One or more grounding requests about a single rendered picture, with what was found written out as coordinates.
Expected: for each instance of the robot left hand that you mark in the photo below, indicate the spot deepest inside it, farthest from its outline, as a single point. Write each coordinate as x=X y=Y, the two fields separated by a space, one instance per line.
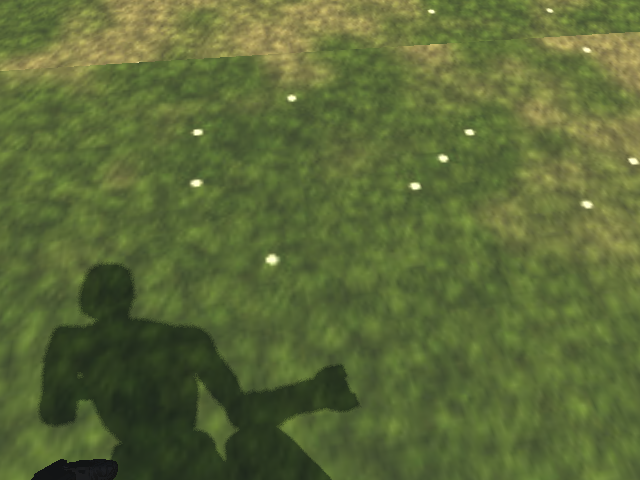
x=96 y=469

